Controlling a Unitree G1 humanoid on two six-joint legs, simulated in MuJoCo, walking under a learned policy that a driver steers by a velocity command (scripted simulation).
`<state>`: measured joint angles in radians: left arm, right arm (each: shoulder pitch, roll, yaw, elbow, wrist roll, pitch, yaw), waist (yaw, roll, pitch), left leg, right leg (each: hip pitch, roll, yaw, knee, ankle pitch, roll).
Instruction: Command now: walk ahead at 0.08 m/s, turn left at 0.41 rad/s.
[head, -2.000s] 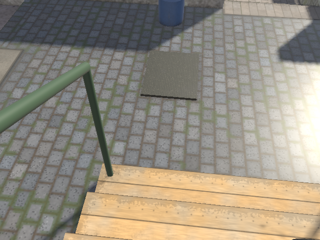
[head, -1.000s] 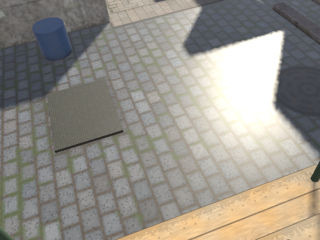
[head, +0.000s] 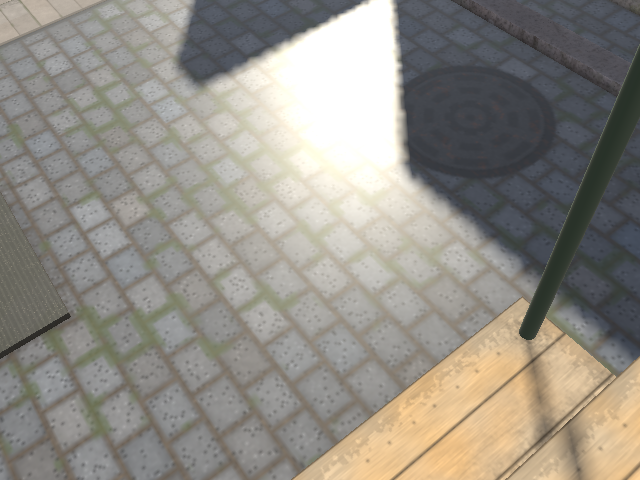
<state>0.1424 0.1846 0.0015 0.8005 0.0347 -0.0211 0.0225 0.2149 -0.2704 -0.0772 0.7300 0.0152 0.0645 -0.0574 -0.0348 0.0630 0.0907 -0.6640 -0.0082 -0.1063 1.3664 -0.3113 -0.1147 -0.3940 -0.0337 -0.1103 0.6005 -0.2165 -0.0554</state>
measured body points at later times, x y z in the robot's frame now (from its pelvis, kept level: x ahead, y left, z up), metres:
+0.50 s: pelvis +0.00 +0.06 +0.00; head +0.03 +0.11 +0.44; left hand +0.12 +0.36 -0.11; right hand +0.20 -0.17 -0.08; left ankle -0.04 +0.13 -0.73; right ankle +0.12 -0.08 -0.60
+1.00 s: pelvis +0.02 +0.01 +0.01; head +0.05 +0.01 +0.46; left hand -0.03 +0.30 -0.09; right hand +0.32 -0.12 -0.09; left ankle -0.09 +0.13 -0.60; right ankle +0.10 -0.08 -0.73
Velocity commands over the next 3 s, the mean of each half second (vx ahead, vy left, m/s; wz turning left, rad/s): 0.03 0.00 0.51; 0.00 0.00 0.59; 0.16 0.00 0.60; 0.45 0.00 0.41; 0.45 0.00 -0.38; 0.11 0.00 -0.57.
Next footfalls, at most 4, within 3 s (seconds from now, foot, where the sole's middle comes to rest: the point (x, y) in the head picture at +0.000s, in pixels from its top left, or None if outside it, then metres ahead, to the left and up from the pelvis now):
0.18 left None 0.00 0.13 -0.76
0.80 right None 0.13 -0.05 -0.76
1.26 left None -0.05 0.11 -0.76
1.84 right None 0.28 0.25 -0.92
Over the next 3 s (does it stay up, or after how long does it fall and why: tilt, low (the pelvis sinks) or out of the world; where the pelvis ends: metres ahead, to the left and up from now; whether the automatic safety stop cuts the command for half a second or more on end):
stays up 0.38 0.72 -0.31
